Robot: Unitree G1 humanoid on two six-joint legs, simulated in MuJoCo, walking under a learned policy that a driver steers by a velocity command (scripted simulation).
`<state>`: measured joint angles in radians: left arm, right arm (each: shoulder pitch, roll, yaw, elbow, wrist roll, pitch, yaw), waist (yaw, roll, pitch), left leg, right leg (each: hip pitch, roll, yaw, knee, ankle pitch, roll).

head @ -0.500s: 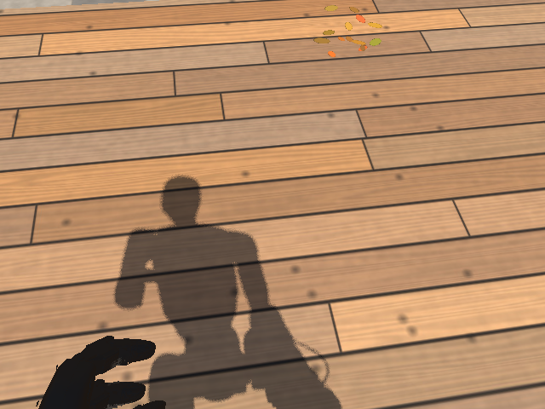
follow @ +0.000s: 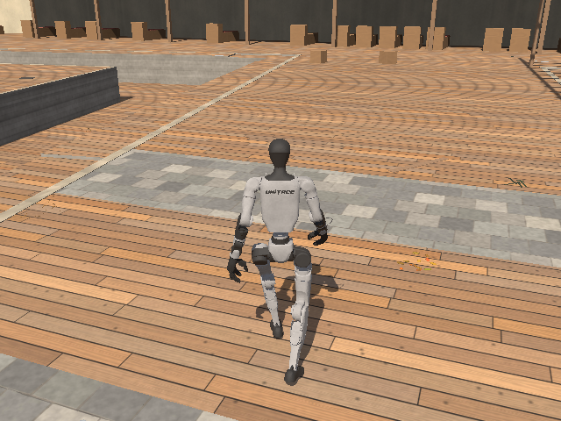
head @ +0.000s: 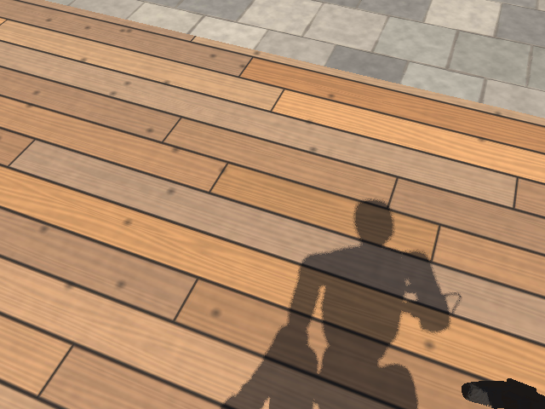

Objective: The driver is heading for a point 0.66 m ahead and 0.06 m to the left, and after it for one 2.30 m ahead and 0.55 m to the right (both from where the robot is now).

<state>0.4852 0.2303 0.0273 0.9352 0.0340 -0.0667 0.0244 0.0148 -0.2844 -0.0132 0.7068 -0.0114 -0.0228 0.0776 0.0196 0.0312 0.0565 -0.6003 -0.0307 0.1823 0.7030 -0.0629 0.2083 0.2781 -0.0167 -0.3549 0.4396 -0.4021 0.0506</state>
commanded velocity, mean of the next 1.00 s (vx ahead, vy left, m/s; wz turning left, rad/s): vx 1.00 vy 0.00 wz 0.10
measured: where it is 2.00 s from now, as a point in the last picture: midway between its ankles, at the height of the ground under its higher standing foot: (303, 70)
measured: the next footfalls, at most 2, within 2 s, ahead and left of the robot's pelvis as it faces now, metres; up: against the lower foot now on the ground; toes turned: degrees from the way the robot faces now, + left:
left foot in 0.02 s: +0.20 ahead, +0.01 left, +0.00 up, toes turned +6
right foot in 0.44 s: +0.65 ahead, -0.06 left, +0.00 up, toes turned +21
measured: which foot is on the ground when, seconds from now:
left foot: up 0.00-0.00, down 0.02-0.46, up 0.48-0.84, down 0.86-1.00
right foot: down 0.00-0.02, up 0.04-0.42, down 0.44-0.86, up 0.88-1.00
